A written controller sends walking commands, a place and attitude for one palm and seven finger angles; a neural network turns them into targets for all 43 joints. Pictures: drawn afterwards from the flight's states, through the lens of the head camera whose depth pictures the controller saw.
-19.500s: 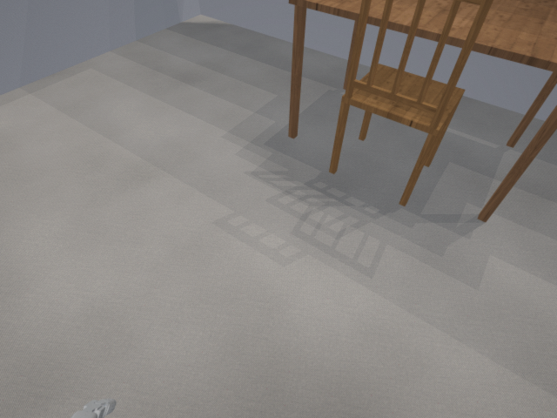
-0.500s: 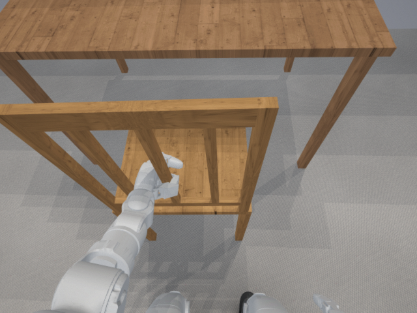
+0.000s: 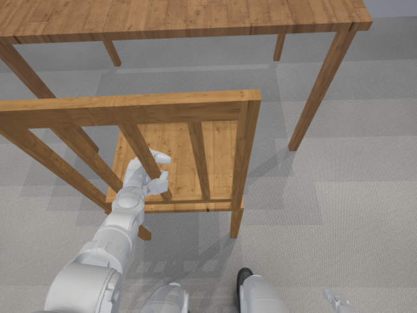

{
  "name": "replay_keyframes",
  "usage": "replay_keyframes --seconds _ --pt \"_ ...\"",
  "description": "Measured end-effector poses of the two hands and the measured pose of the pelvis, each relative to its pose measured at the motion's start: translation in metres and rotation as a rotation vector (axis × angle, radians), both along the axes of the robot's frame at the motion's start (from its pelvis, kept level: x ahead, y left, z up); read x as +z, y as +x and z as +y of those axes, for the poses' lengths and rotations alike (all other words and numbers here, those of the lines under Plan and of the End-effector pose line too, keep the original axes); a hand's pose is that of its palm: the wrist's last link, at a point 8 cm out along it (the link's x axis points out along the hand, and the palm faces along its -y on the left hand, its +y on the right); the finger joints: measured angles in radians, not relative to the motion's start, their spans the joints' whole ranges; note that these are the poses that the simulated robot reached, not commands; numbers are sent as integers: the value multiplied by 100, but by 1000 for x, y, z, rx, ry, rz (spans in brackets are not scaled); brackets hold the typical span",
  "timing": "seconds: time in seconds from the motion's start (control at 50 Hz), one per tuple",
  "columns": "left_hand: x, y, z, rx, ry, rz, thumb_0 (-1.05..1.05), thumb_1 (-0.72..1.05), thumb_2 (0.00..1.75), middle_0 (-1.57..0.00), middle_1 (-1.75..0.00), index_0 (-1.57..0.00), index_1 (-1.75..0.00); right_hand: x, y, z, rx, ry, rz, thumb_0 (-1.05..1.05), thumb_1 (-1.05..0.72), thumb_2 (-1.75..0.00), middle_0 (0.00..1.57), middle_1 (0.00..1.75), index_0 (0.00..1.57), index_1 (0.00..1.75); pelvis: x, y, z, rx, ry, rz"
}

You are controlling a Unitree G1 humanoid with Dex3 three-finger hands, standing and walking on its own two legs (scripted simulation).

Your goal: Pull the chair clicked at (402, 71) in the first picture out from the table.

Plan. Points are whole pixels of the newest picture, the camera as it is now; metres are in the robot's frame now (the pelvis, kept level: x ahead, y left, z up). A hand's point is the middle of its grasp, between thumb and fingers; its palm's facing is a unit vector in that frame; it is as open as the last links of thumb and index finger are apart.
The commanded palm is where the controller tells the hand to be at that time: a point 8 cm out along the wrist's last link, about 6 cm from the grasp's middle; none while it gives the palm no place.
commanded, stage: step backward, pulling the chair out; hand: left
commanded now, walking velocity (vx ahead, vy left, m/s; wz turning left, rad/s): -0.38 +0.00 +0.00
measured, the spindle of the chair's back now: (152, 169) +0.39 +0.13 -0.04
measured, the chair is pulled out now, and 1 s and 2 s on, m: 0.33 0.53 0.63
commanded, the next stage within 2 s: stop walking, hand still on the chair in 0.94 s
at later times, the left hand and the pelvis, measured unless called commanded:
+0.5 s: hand (151, 221) +0.28 +0.13 -0.06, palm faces -0.05 -0.98 -0.18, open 5.4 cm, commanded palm +0.29 +0.18 -0.05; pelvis -0.09 +0.02 +0.01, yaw -1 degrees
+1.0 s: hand (131, 280) +0.17 +0.15 -0.06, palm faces -0.05 -0.98 -0.18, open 5.4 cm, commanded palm +0.19 +0.20 -0.05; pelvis -0.19 +0.04 -0.01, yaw -2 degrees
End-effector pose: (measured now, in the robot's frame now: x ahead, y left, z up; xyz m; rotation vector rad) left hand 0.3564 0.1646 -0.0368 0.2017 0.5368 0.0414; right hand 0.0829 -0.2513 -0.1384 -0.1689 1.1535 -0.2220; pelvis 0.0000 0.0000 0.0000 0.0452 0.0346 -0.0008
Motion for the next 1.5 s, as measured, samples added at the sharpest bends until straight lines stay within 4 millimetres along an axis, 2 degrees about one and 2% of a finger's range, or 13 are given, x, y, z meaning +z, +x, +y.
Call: replay_keyframes --seconds 0.16,0.22,0.32,0.38,0.5,0.62,0.68,0.84,1.02,1.14,1.22,1.3,1.5 --pt "0 -26 9 -47 -28 -7 9 69 79 -28 -128 -50 -145 12 -31 0 2 -98 -24 1 -91 -90 20 30 20 30 -5 -37 23 26 10 18" --pt "1 -41 15 -43 -36 3 9 70 79 -28 -128 -50 -145 16 -44 7 1 -95 -28 1 -91 -90 20 30 20 30 -3 -43 27 7 -6 9" --pt "1 -62 19 -18 -32 10 9 69 80 -30 -125 -50 -145 8 -66 25 24 1 29 1 -91 -90 20 30 20 30 1 -47 19 0 -50 8" --pt "1 -72 18 -8 -26 13 9 68 80 -31 -124 -50 -145 6 -78 30 25 36 48 1 -91 -90 20 30 20 30 6 -61 14 -14 -68 -15" --pt "2 -89 16 -31 -20 20 9 68 80 -31 -124 -50 -145 16 -94 21 -6 -19 -5 1 -91 -90 20 30 21 30 9 -91 22 -21 -20 -21" --pt "1 -107 21 -84 -20 -15 8 68 78 -30 -127 -50 -145 17 -112 14 -45 -110 -71 1 -91 -90 20 30 20 30 -5 -120 44 -23 -40 -37" --pt "2 -122 25 -81 -22 -23 8 69 78 -30 -128 -50 -145 17 -124 23 -16 -92 -75 1 -91 -90 20 30 20 30 -6 -135 44 -37 -55 -42" --pt "1 -170 33 -49 2 -48 7 67 81 -35 -128 -50 -145 -4 -166 42 -14 26 -66 1 -91 -90 20 30 21 30 -13 -165 28 -43 -67 -74" --pt "2 -200 42 -40 -23 -23 7 68 81 -34 -130 -50 -145 10 -214 32 -47 -75 -62 1 -91 -90 20 30 21 30 -11 -189 45 -44 -11 -40" --pt "4 -225 47 -24 -27 4 7 69 79 -32 -127 -50 -145 20 -238 36 -58 -47 -41 1 -91 -90 20 30 20 30 1 -200 43 -56 -66 -52" --pt "4 -243 45 -20 -15 -13 6 69 79 -34 -128 -50 -145 16 -242 36 -34 -10 -31 1 -91 -90 20 30 20 30 1 -205 34 -59 -82 -55" --pt "4 -259 41 -5 -17 -4 7 68 79 -34 -127 -50 -145 19 -235 33 -41 -12 -55 1 -91 -90 20 30 21 30 5 -208 29 -53 -66 -51" --pt "6 -283 33 7 -20 25 8 69 78 -32 -127 -50 -145 39 -183 22 -33 -60 -210 1 -91 -90 20 30 20 30 9 -201 30 -65 -50 -63"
